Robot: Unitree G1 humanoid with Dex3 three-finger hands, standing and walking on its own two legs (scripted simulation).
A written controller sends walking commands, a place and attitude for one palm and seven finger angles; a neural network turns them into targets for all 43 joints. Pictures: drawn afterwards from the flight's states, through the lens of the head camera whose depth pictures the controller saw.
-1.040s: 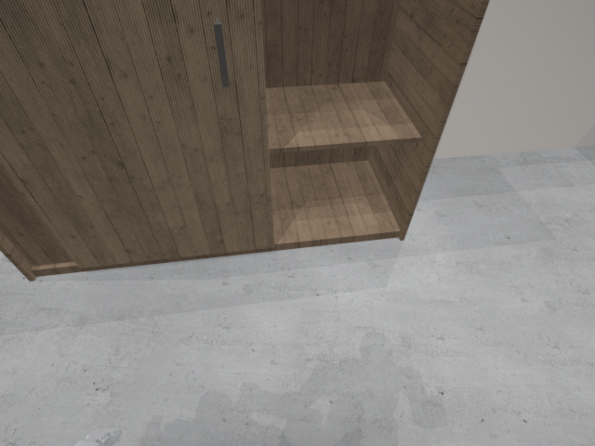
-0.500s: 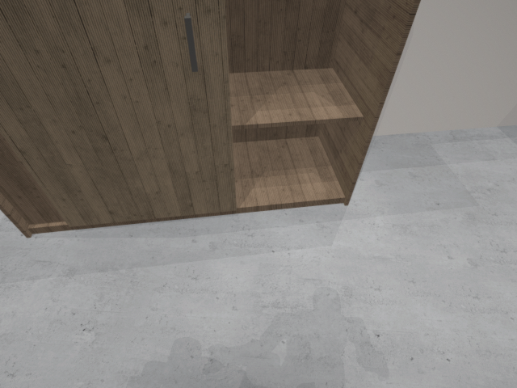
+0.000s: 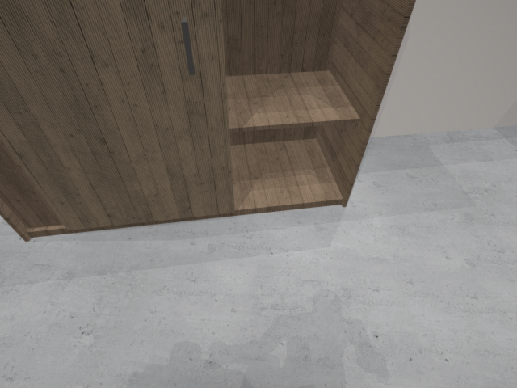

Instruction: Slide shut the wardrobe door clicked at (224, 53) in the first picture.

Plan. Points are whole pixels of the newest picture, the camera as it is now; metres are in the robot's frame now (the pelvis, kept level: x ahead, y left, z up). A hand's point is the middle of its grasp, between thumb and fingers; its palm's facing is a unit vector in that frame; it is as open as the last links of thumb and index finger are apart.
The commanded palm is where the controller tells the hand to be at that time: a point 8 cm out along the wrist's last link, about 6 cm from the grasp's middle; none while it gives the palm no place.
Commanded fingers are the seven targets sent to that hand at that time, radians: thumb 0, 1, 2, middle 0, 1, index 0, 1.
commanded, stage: look at it before walking up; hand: left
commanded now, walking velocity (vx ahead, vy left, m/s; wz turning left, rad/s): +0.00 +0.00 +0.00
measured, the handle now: (188, 46) +0.98 +0.26 +0.09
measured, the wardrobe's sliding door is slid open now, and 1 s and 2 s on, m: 0.57 0.57 0.57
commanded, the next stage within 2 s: walk to a spot facing it in 0.40 s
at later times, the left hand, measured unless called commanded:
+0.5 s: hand out of the picture +0.08 +0.25 -0.15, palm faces -0.04 -0.94 -0.34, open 7.4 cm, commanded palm none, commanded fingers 0.00 0.90 0.90 -0.20 -0.30 -0.20 -0.30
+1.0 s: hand out of the picture +0.05 +0.19 -0.20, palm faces -0.02 -0.99 -0.12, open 7.3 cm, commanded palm none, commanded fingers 0.00 0.90 0.90 -0.20 -0.30 -0.20 -0.30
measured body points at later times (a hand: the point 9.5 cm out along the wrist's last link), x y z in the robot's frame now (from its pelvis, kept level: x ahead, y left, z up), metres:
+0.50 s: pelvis +0.01 +0.00 +0.00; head +0.01 +0.00 +0.45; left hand +0.08 +0.30 -0.13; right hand +0.10 -0.29 -0.13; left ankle +0.01 +0.13 -0.74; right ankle +0.01 -0.12 -0.74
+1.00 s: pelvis +0.12 +0.03 -0.03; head +0.14 +0.05 +0.42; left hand +0.06 +0.25 -0.19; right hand +0.09 -0.21 -0.17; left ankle +0.01 +0.12 -0.75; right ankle +0.02 -0.11 -0.72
